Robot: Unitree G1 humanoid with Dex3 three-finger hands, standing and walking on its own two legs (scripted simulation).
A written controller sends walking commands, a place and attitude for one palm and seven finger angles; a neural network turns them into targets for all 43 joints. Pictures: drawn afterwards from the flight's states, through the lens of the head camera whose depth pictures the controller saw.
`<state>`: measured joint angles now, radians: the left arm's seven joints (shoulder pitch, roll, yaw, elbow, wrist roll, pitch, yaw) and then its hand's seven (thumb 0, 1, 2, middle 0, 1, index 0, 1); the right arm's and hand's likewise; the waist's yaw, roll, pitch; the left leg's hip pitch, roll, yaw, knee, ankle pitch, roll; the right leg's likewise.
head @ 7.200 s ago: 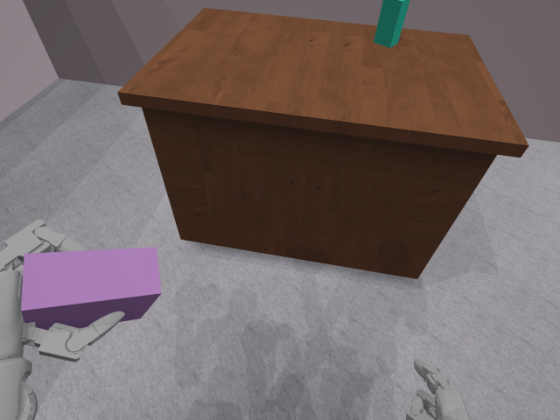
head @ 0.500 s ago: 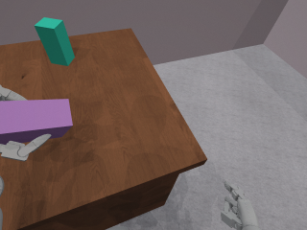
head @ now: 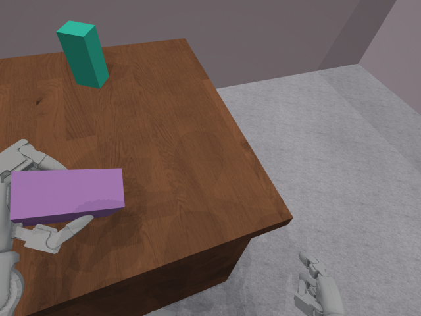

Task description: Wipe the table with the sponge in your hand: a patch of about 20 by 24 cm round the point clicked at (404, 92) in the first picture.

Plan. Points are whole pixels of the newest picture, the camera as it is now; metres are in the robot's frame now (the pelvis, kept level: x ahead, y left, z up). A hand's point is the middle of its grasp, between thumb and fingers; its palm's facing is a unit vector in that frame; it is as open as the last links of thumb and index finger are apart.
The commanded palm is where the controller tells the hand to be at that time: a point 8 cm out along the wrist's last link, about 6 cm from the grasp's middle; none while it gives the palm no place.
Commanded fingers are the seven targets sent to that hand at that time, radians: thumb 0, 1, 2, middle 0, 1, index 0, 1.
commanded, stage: come to a stop and stand still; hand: left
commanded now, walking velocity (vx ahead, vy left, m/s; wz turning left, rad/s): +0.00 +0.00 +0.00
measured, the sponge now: (84, 197) +0.24 +0.21 +0.14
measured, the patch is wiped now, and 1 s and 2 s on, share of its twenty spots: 0.00 0.00 0.00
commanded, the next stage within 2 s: look again from close up in 0.04 s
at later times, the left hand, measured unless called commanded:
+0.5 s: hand (66, 195) +0.23 +0.23 +0.16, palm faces +0.38 -0.84 -0.40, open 9.5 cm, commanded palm +0.17 +0.27 +0.18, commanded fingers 0.00 0.10 1.30 -1.20 -1.60 -1.20 -1.60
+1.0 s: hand (97, 193) +0.24 +0.19 +0.16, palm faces +0.35 -0.85 -0.40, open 9.5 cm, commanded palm +0.17 +0.23 +0.18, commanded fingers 0.00 0.10 1.30 -1.20 -1.60 -1.20 -1.60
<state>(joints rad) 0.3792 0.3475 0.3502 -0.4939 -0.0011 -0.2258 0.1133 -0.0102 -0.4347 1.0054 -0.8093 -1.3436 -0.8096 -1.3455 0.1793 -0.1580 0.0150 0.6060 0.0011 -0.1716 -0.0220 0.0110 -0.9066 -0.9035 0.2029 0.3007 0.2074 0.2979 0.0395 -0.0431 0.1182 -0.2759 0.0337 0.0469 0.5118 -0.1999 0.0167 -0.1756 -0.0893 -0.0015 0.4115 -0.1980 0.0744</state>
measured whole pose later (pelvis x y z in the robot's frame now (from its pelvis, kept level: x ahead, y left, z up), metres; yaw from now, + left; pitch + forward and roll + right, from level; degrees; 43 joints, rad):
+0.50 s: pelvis +0.01 -0.02 +0.00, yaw +1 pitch -2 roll -1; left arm 0.42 0.36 0.35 -0.51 -0.02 -0.19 0.12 -0.01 -0.43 1.01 -0.81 -1.35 -0.81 -1.35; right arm 0.18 -0.20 -0.01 0.59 0.01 -0.12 -0.03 0.01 -0.91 -0.90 0.20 0.30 0.21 0.30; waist 0.02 -0.02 0.11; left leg -0.26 0.05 0.03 0.50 -0.20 -0.01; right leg -0.16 -0.07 -0.02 0.40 -0.21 0.07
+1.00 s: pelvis +0.02 -0.05 +0.00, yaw +1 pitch -1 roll -2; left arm 0.44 0.39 0.37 -0.57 -0.06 -0.15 0.10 -0.01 -0.43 1.01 -0.81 -1.35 -0.81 -1.35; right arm 0.17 -0.17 -0.02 0.56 0.02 -0.08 -0.01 0.01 -0.91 -0.90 0.20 0.30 0.21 0.30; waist 0.02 -0.02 0.12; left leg -0.30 0.12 -0.01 0.56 -0.24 -0.06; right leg -0.21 -0.01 -0.05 0.49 -0.27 0.02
